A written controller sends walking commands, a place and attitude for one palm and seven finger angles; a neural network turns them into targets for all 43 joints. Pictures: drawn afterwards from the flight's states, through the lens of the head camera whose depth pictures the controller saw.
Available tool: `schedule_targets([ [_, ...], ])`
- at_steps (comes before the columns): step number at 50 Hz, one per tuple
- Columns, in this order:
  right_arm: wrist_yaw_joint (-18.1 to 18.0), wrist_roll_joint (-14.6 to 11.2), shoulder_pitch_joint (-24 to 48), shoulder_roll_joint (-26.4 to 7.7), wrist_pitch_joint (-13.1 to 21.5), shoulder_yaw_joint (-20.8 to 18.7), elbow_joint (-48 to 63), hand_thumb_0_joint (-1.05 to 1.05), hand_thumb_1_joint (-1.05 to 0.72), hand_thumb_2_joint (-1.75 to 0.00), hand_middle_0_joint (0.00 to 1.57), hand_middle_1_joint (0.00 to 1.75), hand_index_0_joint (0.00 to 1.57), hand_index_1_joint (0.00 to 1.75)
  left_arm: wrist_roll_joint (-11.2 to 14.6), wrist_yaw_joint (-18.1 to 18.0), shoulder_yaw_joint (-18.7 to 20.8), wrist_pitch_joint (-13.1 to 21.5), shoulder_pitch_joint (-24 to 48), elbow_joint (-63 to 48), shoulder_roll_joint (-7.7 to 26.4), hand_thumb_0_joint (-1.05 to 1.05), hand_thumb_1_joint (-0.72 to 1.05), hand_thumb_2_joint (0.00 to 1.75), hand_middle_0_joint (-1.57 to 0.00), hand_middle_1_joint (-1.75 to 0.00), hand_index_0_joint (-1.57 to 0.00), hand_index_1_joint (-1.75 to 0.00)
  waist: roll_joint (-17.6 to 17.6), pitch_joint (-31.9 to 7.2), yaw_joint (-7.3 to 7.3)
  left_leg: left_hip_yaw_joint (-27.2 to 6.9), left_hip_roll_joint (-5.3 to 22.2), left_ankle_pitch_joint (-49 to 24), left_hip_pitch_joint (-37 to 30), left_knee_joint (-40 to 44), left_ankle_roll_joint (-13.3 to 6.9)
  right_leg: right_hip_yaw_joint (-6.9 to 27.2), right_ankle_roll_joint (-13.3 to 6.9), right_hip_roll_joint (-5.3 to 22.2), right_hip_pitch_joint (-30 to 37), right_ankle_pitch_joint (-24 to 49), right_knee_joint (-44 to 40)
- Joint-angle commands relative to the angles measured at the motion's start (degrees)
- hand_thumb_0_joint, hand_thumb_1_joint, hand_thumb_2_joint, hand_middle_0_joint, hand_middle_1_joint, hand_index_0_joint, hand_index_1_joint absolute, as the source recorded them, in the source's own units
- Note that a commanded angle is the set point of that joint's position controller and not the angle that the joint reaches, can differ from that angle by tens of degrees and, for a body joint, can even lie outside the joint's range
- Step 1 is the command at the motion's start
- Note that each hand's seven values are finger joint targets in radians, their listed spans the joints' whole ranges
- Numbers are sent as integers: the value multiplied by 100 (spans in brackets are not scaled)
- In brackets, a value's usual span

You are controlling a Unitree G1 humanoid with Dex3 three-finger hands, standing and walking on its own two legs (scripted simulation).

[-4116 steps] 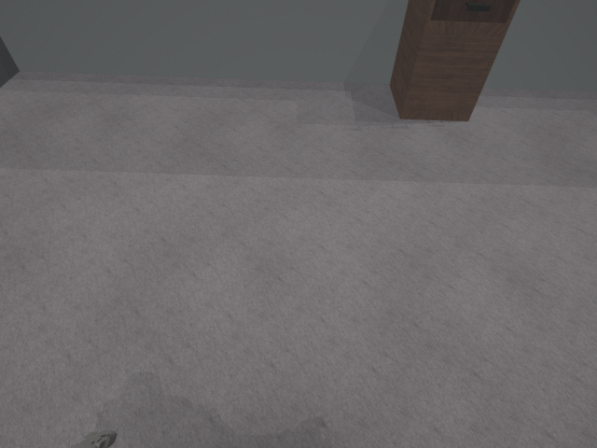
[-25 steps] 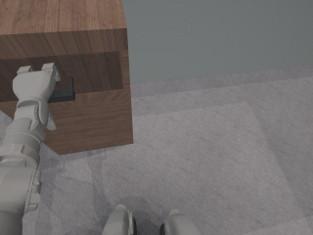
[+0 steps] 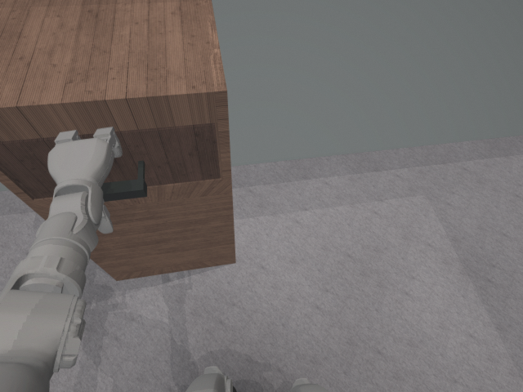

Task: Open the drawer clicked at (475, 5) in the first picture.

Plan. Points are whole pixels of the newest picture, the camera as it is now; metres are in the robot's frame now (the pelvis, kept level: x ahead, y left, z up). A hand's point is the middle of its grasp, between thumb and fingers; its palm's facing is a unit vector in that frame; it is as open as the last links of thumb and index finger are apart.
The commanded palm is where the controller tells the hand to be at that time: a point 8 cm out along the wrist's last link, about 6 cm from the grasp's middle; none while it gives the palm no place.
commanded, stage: lift the hand off the handle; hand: left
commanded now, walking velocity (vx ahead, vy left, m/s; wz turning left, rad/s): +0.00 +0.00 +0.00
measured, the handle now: (117, 180) +0.50 +0.26 -0.05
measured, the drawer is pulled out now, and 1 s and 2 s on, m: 0.00 0.00 0.00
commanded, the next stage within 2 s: draw the hand back to the body in 1.12 s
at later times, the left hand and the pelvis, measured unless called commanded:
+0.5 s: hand (90, 163) +0.46 +0.26 +0.05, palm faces -0.04 -0.03 -1.00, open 13.7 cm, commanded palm +0.44 +0.25 +0.11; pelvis +0.00 -0.01 +0.01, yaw +0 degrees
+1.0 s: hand (82, 149) +0.46 +0.25 +0.08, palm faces -0.04 -0.02 -1.00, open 13.7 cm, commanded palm +0.45 +0.25 +0.15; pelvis +0.01 -0.01 +0.02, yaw +1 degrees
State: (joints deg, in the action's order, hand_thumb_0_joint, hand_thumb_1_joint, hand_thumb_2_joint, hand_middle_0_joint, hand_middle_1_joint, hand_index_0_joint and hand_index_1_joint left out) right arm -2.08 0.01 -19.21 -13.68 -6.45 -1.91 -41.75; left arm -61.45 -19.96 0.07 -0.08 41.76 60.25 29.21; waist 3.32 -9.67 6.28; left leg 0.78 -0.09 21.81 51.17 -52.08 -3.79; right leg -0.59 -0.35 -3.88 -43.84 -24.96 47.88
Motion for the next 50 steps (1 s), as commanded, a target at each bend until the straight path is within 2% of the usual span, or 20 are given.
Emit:
schedule_targets([
  [1,-76,13,-792,-1044,62,-383,263,0,-90,-90,20,30,20,30,25,-225,343,90,2512,-1408,1482,0,-50,30,-30,-120,-30,-120,621,-2386,35,-338,111,-2669,-3321,509,251,-120,-189,-176,-16,1762,-587],
  [5,-72,-37,-766,-1039,24,-373,299,0,-90,-90,20,30,20,30,-14,-190,301,74,2506,-1195,1478,0,-50,30,-30,-120,-30,-120,308,-2150,84,-316,87,-2408,-3064,628,210,-93,-150,-161,83,1717,-697],
  [9,-66,-52,-751,-1041,34,-356,325,0,-90,-90,20,30,20,30,44,-114,201,25,2630,-1137,1415,0,-50,30,-30,-120,-30,-120,379,-1937,86,-265,63,-2126,-2929,737,187,-71,-181,-134,230,1606,-783],
  [10,-78,-75,-759,-1045,33,-358,350,0,-90,-90,20,30,20,30,24,-127,330,67,2674,-1230,1624,0,-50,30,-30,-120,-30,-120,293,-2150,45,-249,46,-2117,-2925,744,165,-24,-141,-134,347,1679,-803],
  [13,-98,-71,-762,-1046,49,-372,344,0,-90,-90,20,30,20,30,52,-62,342,100,2619,-1277,1648,0,-50,30,-30,-120,-30,-120,316,-2219,30,-173,21,-2155,-2945,739,144,6,-148,-117,572,1836,-833],
  [15,-118,-100,-747,-1046,30,-357,349,0,-90,-90,20,30,20,30,25,-39,542,156,2588,-1298,1945,0,-50,30,-30,-120,-30,-120,245,-2246,-13,-159,10,-2202,-2875,758,133,46,-123,-118,671,1965,-842],
  [16,-115,-88,-733,-1056,44,-354,349,0,-90,-90,20,30,20,30,51,-7,396,134,2518,-1218,1762,0,-50,30,-30,-120,-30,-120,328,-2035,21,-143,-2,-2154,-2827,771,132,28,-147,-113,646,1936,-847],
  [20,-123,-127,-715,-1048,38,-368,378,0,-90,-90,20,30,20,30,43,17,561,213,2538,-1432,1999,0,-50,30,-30,-120,-30,-120,286,-2269,-36,-114,-13,-2238,-2892,820,122,80,-116,-107,860,2098,-905],
  [22,-107,-139,-695,-1030,56,-382,381,0,-90,-90,20,30,20,30,67,42,420,224,2520,-1524,1791,0,-50,30,-30,-120,-30,-120,440,-2158,-38,-103,-6,-2293,-3008,858,133,53,-135,-117,799,2102,-944],
  [25,-102,-149,-651,-1037,27,-376,392,0,-90,-90,20,30,20,30,107,91,616,217,2271,-1510,2004,0,-50,30,-30,-120,-30,-120,244,-2279,-138,-78,-21,-2383,-2964,905,120,98,-118,-105,1121,2318,-970],
  [26,-97,-139,-619,-1042,31,-378,401,0,-90,-90,20,30,20,30,149,130,416,155,2106,-1351,1734,0,-50,30,-30,-120,-30,-120,223,-1997,-84,-49,-39,-2280,-2901,924,112,70,-137,-99,1103,2258,-1004],
  [28,-95,-169,-586,-1052,28,-373,402,0,-90,-90,20,30,20,30,146,175,358,102,2114,-1284,1696,0,-50,30,-30,-120,-30,-120,150,-1757,-78,-52,-34,-2103,-2840,1019,106,60,-134,-88,1062,2087,-1098],
  [32,-132,-215,-561,-1051,28,-357,433,0,-90,-90,20,30,20,30,122,268,412,151,2440,-1513,1915,0,-50,30,-30,-120,-30,-120,185,-1852,-58,-62,-45,-2031,-2916,1125,94,109,-110,-67,1160,2075,-1187],
  [34,-128,-186,-580,-1039,54,-370,431,0,-90,-90,20,30,20,30,167,334,301,183,2449,-1526,1711,0,-50,30,-30,-120,-30,-120,186,-1756,-30,-63,-32,-2123,-3068,1134,91,75,-140,-70,1126,2062,-1210],
  [35,-135,-209,-567,-1023,45,-372,449,0,-90,-90,20,30,20,30,116,330,355,221,2433,-1553,1804,0,-50,30,-30,-120,-30,-120,239,-1839,-71,-86,-29,-2144,-3129,1161,97,82,-124,-82,1072,2026,-1212],
  [36,-137,-185,-567,-1033,63,-380,442,0,-90,-90,20,30,20,30,149,352,201,202,2442,-1498,1607,0,-50,30,-30,-120,-30,-120,292,-1673,-2,-93,-22,-2155,-3207,1149,103,41,-156,-81,965,1966,-1204],
  [40,-119,-201,-559,-1021,50,-374,484,0,-90,-90,20,30,20,30,147,374,401,235,2496,-1618,1830,0,-50,30,-30,-120,-30,-120,148,-1956,-104,-90,-34,-2239,-3261,1202,100,67,-120,-75,1188,2065,-1239],
  [41,-121,-183,-527,-1048,49,-365,466,0,-90,-90,20,30,20,30,170,388,412,178,2336,-1424,1832,0,-50,30,-30,-120,-30,-120,203,-1723,-106,-75,-37,-2208,-3189,1204,101,48,-155,-64,1179,2058,-1233],
  [43,-114,-195,-495,-1035,39,-364,500,0,-90,-90,20,30,20,30,143,396,383,124,2326,-1428,1811,0,-50,30,-30,-120,-30,-120,159,-1722,-130,-55,-50,-2245,-3164,1224,103,48,-151,-58,1254,2114,-1247],
  [50,-145,-225,-511,-1022,71,-351,548,0,-90,-90,20,30,20,30,140,478,276,163,2966,-1843,1800,0,-50,30,-30,-120,-30,-120,177,-1850,-34,-112,-37,-2242,-3432,1329,84,54,-120,-69,1203,2032,-1330],
])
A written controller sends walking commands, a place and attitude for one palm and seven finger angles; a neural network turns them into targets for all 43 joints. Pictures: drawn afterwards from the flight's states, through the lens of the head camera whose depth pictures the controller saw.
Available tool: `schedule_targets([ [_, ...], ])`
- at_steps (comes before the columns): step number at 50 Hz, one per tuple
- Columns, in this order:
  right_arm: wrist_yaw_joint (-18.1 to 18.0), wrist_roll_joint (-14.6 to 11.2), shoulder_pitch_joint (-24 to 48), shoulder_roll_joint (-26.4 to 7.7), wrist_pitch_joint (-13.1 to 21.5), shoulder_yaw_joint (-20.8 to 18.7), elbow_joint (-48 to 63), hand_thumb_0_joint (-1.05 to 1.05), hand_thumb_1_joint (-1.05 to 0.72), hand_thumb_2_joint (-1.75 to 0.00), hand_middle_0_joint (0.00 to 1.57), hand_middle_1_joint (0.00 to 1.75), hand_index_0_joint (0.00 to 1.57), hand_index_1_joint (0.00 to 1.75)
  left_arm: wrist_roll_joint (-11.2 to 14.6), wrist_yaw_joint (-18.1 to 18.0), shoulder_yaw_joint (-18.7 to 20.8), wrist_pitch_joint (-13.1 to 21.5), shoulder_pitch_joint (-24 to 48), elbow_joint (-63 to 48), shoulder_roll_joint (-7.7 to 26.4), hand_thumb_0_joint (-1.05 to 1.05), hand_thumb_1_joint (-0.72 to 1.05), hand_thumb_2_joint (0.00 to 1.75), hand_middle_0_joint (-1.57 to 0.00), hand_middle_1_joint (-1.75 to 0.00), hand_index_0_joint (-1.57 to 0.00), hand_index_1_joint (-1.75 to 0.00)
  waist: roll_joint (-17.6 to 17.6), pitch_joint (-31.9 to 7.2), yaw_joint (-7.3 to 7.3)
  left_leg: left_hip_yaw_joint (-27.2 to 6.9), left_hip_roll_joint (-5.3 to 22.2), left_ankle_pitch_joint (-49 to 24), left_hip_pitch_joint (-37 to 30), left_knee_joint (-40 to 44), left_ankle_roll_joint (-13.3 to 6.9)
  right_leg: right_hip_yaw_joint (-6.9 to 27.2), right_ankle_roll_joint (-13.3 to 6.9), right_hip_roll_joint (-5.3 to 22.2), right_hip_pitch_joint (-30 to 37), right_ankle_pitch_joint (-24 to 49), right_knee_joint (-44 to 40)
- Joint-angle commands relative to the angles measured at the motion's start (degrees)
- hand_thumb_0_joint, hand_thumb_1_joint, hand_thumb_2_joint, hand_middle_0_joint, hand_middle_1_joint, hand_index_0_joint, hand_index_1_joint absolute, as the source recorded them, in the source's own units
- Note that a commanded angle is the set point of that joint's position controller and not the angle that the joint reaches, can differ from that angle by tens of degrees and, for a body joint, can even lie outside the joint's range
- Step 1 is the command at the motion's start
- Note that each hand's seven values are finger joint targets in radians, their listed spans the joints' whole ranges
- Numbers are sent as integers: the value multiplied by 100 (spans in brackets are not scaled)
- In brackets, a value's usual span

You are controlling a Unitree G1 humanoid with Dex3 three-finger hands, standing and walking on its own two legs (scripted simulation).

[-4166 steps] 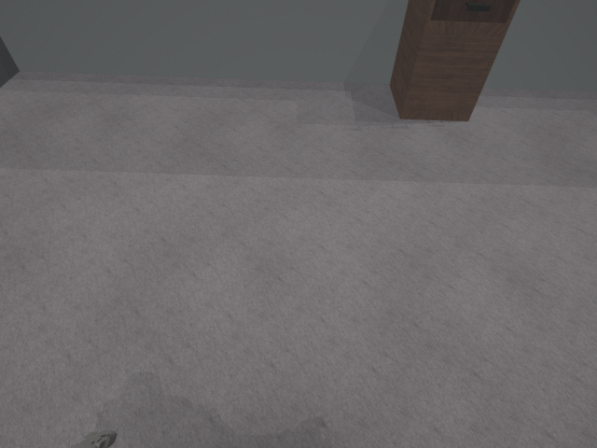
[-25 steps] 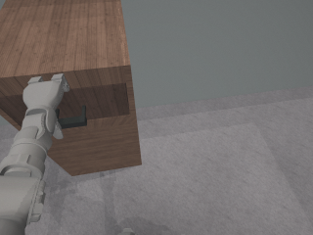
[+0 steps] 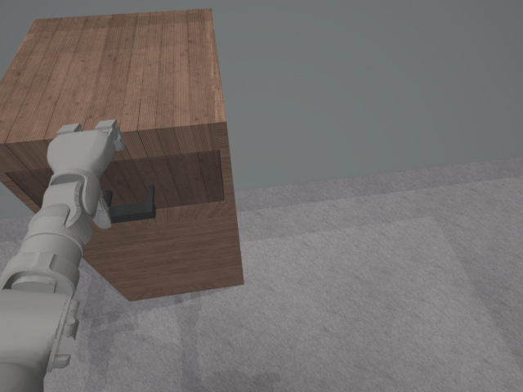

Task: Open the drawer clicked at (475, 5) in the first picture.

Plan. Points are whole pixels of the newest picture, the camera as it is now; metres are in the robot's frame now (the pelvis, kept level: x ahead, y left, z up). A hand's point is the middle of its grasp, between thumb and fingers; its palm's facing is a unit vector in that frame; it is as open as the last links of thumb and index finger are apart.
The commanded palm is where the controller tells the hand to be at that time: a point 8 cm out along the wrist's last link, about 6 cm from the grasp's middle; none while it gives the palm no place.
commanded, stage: lift the hand off the handle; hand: left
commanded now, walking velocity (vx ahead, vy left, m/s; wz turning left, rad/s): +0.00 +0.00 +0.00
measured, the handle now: (129, 203) +0.49 +0.27 -0.08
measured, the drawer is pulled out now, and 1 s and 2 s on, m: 0.00 0.00 0.00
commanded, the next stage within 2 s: draw the hand back to the body in 0.12 s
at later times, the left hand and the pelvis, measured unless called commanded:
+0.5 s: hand (92, 184) +0.42 +0.26 +0.07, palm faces +0.01 -0.04 -1.00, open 13.8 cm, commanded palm +0.38 +0.27 +0.14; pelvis +0.01 +0.00 +0.01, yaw -1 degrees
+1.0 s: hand (69, 230) +0.30 +0.22 +0.14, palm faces +0.31 -0.86 -0.40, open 13.5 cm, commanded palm +0.25 +0.27 +0.17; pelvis +0.01 -0.02 +0.03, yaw +1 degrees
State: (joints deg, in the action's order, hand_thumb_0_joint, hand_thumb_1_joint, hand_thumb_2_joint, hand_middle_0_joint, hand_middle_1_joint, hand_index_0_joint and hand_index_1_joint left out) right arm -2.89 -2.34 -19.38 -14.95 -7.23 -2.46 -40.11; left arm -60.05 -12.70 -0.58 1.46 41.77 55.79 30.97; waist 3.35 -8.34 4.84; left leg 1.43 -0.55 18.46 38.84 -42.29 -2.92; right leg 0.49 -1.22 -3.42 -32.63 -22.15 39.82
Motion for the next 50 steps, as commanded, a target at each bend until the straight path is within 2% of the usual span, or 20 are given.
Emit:
schedule_targets([
  [1,-75,37,-509,-913,164,-318,342,0,-90,-90,20,30,20,30,7,-240,436,-12,2815,-1228,1690,0,-50,30,-30,-120,-30,-120,227,-1904,79,-173,16,-1936,-2215,323,9,-76,-72,-108,76,1719,-499],
  [9,-43,69,-602,-917,192,-324,294,0,-90,-90,20,30,20,30,36,-171,244,7,2916,-1184,1396,0,-50,30,-30,-120,-30,-120,100,-1852,156,-190,25,-2095,-2280,293,16,-92,-69,-111,-12,1805,-517],
  [10,-42,44,-599,-911,184,-324,311,0,-90,-90,20,30,20,30,17,-184,401,50,2945,-1298,1614,0,-50,30,-30,-120,-30,-120,62,-2082,89,-180,10,-2073,-2273,304,1,-50,-29,-112,93,1866,-514],
  [11,-53,61,-597,-931,177,-336,300,0,-90,-90,20,30,20,30,9,-183,446,10,2762,-1141,1676,0,-50,30,-30,-120,-30,-120,169,-2004,89,-165,-2,-2048,-2245,268,9,-60,-68,-113,83,1842,-483],
  [13,-32,52,-526,-892,166,-341,368,0,-90,-90,20,30,20,30,55,-151,419,17,2404,-1237,1523,0,-50,30,-30,-120,-30,-120,115,-1979,-41,-140,-2,-2134,-2238,317,15,-98,-83,-117,241,1921,-490],
  [15,-12,26,-418,-870,139,-327,458,0,-90,-90,20,30,20,30,65,-135,573,98,2248,-1652,1675,0,-50,30,-30,-120,-30,-120,229,-2335,-174,-138,-3,-2338,-2387,355,21,-54,-61,-118,426,2087,-473],
  [19,56,13,-98,-853,99,-342,654,0,-90,-90,20,30,20,30,221,-106,645,3,1136,-2235,1486,0,-50,30,-30,-120,-30,-120,208,-2193,-385,-93,16,-2734,-2449,435,25,-92,-106,-124,792,2338,-511],
  [20,52,-26,-9,-831,70,-328,689,0,-90,-90,20,30,20,30,196,-119,830,-36,931,-2330,1682,0,-50,30,-30,-120,-30,-120,49,-2127,-452,-90,12,-2676,-2380,492,10,-78,-65,-124,859,2372,-545],
  [23,49,-44,271,-845,70,-319,798,0,-90,-90,20,30,20,30,316,-86,724,-270,436,-2812,1495,0,-50,30,-30,-120,-30,-120,-52,-1781,-471,-64,9,-2442,-2341,643,-5,-104,-77,-99,1016,2255,-638],
  [25,23,-73,450,-815,74,-283,865,0,-90,-90,20,30,20,30,336,-58,903,-326,270,-3334,1698,0,-50,30,-30,-120,-30,-120,-65,-1831,-541,-82,2,-2493,-2461,740,-14,-52,-48,-84,1171,2327,-719],
  [31,-59,-65,947,-778,174,-222,968,0,-90,-90,20,30,20,30,552,220,627,-588,-630,-4171,1291,0,-50,30,-30,-120,-30,-120,-34,-1224,-563,-109,-26,-2178,-2685,943,-19,-87,-64,-42,1201,1999,-917],
  [38,-156,-18,1418,-662,267,-94,1060,0,-90,-90,20,30,20,30,635,565,400,-471,-973,-5091,1075,0,-50,30,-30,-120,-30,-120,-10,-884,-639,-214,-77,-1903,-2993,1090,9,-102,-70,14,1141,1674,-1074],
  [40,-149,4,1589,-615,303,-50,1127,0,-90,-90,20,30,20,30,647,591,549,-395,-1165,-5565,1200,0,-50,30,-30,-120,-30,-120,111,-1145,-778,-190,-116,-2052,-3152,1087,3,-42,-57,48,1311,1826,-1103],
  [41,-148,23,1618,-603,311,-73,1129,0,-90,-90,20,30,20,30,704,603,616,-402,-1579,-5608,1177,0,-50,30,-30,-120,-30,-120,134,-1002,-807,-181,-109,-2126,-3153,1096,25,-66,-82,32,1385,1902,-1109],
  [42,-151,-137,1335,-298,501,135,1678,0,-90,-90,20,30,20,30,4862,629,638,-147,-1195,-5782,-491,0,-47,32,-30,-118,-30,-118,-209,-183,-238,-98,60,-1540,-3881,1357,-47,-148,-98,53,1327,1826,-1808],
  [43,-192,-64,1532,-449,648,206,1575,0,-90,-90,20,30,20,30,5327,602,904,-8,-1540,-5978,-1,0,-43,33,-29,-115,-29,-115,-794,-246,-408,-161,109,-1293,-3951,1476,-74,-95,-51,18,1654,1732,-1834],
  [44,-310,1,1627,-560,725,245,1551,0,-90,-90,20,30,20,30,5861,607,1551,126,-2052,-6020,334,0,-40,34,-29,-113,-29,-113,-1056,-262,-542,-120,93,-1415,-3819,1573,-57,-77,-25,44,1906,1827,-1965],
  [45,-365,38,1628,-523,793,327,1491,0,-90,-90,20,30,20,30,6008,628,1707,238,-2086,-6246,395,0,-36,36,-29,-111,-29,-111,-554,-567,-654,-110,57,-1676,-3955,1716,-7,-99,-28,92,2177,1997,-1908],
  [48,-359,130,1542,-459,1017,356,1391,0,-90,-90,20,30,20,30,6284,627,1871,408,-2570,-6849,158,0,-26,40,-28,-104,-28,-104,339,-352,-684,-42,93,-2238,-4137,1879,124,-64,-48,156,2401,2512,-2037],
  [50,-318,169,1520,-468,1081,375,1351,0,-90,-90,20,30,20,30,6393,659,1987,421,-3057,-6747,115,0,-18,43,-28,-100,-28,-100,74,44,-715,-70,112,-2064,-3930,2048,157,-78,-36,148,2432,2419,-2222],
])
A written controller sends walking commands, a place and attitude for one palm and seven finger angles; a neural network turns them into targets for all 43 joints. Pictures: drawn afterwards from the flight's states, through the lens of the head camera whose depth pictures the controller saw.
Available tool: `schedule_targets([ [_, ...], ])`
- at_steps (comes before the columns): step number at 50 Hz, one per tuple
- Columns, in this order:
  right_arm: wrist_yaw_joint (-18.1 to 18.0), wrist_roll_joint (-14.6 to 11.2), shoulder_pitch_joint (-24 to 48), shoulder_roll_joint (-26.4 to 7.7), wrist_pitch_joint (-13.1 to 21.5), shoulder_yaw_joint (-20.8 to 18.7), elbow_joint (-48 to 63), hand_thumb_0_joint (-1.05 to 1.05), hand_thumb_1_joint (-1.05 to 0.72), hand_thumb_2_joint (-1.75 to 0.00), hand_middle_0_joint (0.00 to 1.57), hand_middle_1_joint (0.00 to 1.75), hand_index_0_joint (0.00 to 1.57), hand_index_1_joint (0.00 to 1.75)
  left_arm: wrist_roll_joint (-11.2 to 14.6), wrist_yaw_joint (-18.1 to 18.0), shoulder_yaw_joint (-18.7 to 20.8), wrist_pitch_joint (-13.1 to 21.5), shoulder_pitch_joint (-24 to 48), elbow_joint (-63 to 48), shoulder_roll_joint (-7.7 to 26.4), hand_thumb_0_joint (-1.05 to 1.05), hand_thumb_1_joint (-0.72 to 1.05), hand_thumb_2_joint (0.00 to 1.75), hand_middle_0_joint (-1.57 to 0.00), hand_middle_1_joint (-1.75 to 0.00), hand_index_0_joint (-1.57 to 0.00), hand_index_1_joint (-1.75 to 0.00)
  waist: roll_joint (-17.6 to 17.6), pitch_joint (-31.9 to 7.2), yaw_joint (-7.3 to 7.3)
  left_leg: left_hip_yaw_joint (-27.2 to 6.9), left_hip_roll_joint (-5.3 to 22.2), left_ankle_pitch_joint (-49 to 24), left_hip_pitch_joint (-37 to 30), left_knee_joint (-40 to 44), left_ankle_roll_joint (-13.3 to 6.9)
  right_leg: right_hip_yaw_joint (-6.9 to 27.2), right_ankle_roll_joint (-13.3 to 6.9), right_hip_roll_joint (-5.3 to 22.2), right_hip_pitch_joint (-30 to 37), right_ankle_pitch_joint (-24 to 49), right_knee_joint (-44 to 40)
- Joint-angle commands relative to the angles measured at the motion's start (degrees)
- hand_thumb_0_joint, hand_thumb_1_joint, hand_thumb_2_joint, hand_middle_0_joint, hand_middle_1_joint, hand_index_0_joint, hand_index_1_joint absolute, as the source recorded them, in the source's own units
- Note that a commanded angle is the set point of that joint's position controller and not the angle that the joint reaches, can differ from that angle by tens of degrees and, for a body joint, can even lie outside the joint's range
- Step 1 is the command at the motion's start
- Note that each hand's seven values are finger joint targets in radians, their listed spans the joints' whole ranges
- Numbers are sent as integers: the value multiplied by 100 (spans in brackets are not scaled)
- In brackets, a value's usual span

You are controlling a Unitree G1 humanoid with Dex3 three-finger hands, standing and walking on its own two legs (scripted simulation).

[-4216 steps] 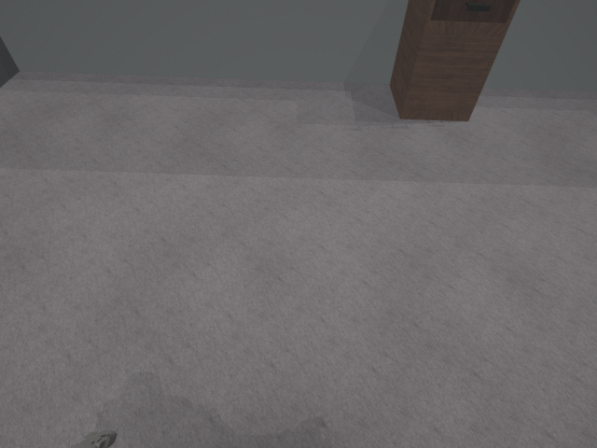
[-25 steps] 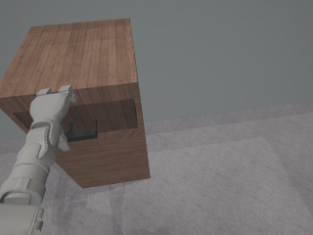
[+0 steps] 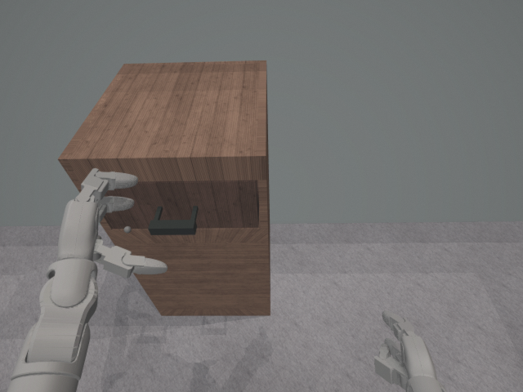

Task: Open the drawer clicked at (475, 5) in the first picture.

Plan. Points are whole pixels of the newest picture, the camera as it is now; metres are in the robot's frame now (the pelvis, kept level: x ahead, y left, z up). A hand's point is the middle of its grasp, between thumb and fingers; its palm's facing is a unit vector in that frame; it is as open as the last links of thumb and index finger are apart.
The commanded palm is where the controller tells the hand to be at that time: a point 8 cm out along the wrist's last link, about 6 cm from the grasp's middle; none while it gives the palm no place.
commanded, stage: draw the hand back to the body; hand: left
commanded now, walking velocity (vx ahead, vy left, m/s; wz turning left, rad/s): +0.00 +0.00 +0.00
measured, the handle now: (175, 219) +0.49 +0.27 -0.11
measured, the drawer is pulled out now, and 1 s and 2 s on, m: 0.00 0.00 0.00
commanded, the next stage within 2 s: step back with the hand held close in 0.82 s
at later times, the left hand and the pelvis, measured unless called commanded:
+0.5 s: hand (94, 281) +0.20 +0.22 +0.15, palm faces +0.33 -0.85 -0.41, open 9.7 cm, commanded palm +0.14 +0.26 +0.17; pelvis +0.01 -0.02 +0.01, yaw -1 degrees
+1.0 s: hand (70, 297) +0.17 +0.23 +0.16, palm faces +0.38 -0.83 -0.41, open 7.5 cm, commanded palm +0.12 +0.27 +0.17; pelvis -0.01 -0.01 +0.00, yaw +0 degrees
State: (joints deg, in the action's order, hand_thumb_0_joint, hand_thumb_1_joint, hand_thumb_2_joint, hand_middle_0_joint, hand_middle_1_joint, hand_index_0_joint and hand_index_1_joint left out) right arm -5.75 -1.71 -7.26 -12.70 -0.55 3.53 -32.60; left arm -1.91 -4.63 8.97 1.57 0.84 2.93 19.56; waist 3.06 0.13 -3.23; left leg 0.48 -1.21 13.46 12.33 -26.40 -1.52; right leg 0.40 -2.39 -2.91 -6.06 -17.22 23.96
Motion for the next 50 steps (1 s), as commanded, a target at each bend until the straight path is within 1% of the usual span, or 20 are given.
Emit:
schedule_targets([
  [1,-21,111,311,-698,443,-245,617,0,-90,-90,20,30,20,30,621,-131,1038,427,808,-1604,1201,0,-15,45,-27,-98,-27,-98,43,-797,86,58,188,-1599,-1259,497,9,-56,90,118,-98,2021,-665],
  [5,67,152,328,-673,585,-258,645,0,-90,-90,20,30,20,30,669,-49,1002,519,167,-2251,1065,0,-1,51,-26,-88,-26,-88,328,-819,50,93,195,-1858,-1403,579,34,-25,85,152,60,2230,-777],
  [7,102,167,331,-680,642,-293,655,0,-90,-90,20,30,20,30,687,-44,1065,543,-325,-2534,1064,0,6,54,-26,-84,-26,-84,164,-988,10,112,193,-2041,-1460,559,14,-20,106,165,203,2446,-765],
  [9,116,183,347,-709,677,-334,637,0,-90,-90,20,30,20,30,706,-20,1044,534,-745,-2629,1016,0,13,57,-25,-80,-25,-80,-231,-842,19,122,198,-2085,-1400,541,-6,-16,139,161,181,2556,-828],
  [12,110,174,391,-701,716,-379,597,0,-90,-90,20,30,20,30,693,-21,1106,578,-972,-3044,1048,0,23,62,-25,-73,-25,-73,-15,-783,31,164,185,-1950,-1447,531,-25,33,165,205,84,2455,-875],
  [16,106,199,381,-676,795,-421,557,0,-90,-90,20,30,20,30,685,-59,1262,663,-1737,-3371,1089,0,37,68,-24,-64,-24,-64,45,-713,-22,177,167,-1902,-1417,518,-24,31,174,226,85,2401,-898],
  [19,117,209,404,-662,835,-460,550,0,-90,-90,20,30,20,30,681,-55,1332,727,-2130,-3680,1119,0,48,72,-23,-57,-23,-57,-140,-586,-21,175,157,-1764,-1375,497,-16,39,192,209,-19,2196,-1004],
  [21,118,210,413,-634,861,-476,541,0,-90,-90,20,30,20,30,702,-63,1378,767,-2484,-3802,1065,0,55,75,-22,-52,-22,-52,-27,-552,-45,171,165,-1730,-1328,476,-28,54,199,245,-30,2201,-964],
  [23,117,212,434,-613,866,-507,540,0,-90,-90,20,30,20,30,705,-59,1428,787,-2804,-3882,1047,0,62,78,-22,-48,-22,-48,-176,-550,-66,181,179,-1767,-1302,441,-41,92,217,259,-27,2331,-939],
  [25,125,195,453,-580,868,-508,555,0,-90,-90,20,30,20,30,706,-42,1370,792,-3020,-4018,955,0,69,81,-22,-43,-22,-43,-109,-422,-42,179,186,-1741,-1259,429,-34,100,218,262,-69,2297,-949],
  [27,111,203,438,-571,875,-511,535,0,-90,-90,20,30,20,30,688,-42,1350,800,-3026,-4088,937,0,76,84,-21,-39,-21,-39,-13,-408,-33,186,189,-1706,-1301,408,-34,110,218,249,-158,2206,-956],
  [29,78,220,444,-588,868,-537,487,0,-90,-90,20,30,20,30,681,-53,1355,782,-2837,-3910,942,0,83,87,-21,-34,-21,-34,-346,-146,9,185,192,-1482,-1286,427,-45,138,239,228,-365,1928,-1111],
  [31,54,218,456,-572,866,-519,482,0,-90,-90,20,30,20,30,693,-64,1307,789,-2719,-3817,885,0,90,90,-20,-30,-20,-30,-273,-54,14,143,200,-1285,-1268,471,-56,152,234,249,-410,1625,-1125],
  [36,55,236,483,-549,911,-473,491,0,-90,-90,20,30,20,30,678,-93,1266,814,-2619,-3874,866,0,90,90,-20,-30,-20,-30,-132,-132,-45,74,192,-1214,-1282,513,-41,172,197,262,-313,1424,-1130],
  [39,74,247,485,-554,952,-468,496,0,-90,-90,20,30,20,30,659,-107,1296,803,-2545,-4029,944,0,90,90,-20,-30,-20,-30,-2,-253,-72,62,182,-1346,-1315,497,-11,191,183,261,-204,1593,-1123],
  [40,76,257,480,-531,959,-450,490,0,-90,-90,20,30,20,30,667,-112,1294,789,-2572,-3987,918,0,90,90,-20,-30,-20,-30,-116,-193,-61,42,199,-1365,-1278,512,-17,163,186,265,-201,1623,-1083],
  [46,109,242,486,-524,948,-464,506,0,-90,-90,20,30,20,30,675,-106,1311,768,-2631,-3973,890,0,90,90,-20,-30,-20,-30,-57,-184,-81,25,216,-1359,-1247,538,11,158,172,255,-158,1550,-1088],
  [47,125,163,483,-680,819,-456,790,0,-90,-90,20,30,20,30,575,-171,1923,960,-2342,-4370,1445,0,90,90,-20,-30,-20,-30,85,261,150,-179,257,-950,-991,264,-64,803,158,473,-1070,1630,-1352],
  [48,143,213,454,-653,728,-482,692,0,-90,-90,20,30,20,30,545,-167,1675,995,-2712,-4098,1108,0,90,90,-20,-30,-20,-30,-29,128,199,-246,252,-786,-905,142,-71,844,127,590,-1058,1582,-1329],
  [50,168,200,400,-661,638,-538,791,0,-90,-90,20,30,20,30,503,-172,1566,1059,-3002,-4137,969,0,90,90,-20,-30,-20,-30,-94,-143,209,-249,279,-899,-874,124,-44,808,106,622,-998,1612,-1200],
])
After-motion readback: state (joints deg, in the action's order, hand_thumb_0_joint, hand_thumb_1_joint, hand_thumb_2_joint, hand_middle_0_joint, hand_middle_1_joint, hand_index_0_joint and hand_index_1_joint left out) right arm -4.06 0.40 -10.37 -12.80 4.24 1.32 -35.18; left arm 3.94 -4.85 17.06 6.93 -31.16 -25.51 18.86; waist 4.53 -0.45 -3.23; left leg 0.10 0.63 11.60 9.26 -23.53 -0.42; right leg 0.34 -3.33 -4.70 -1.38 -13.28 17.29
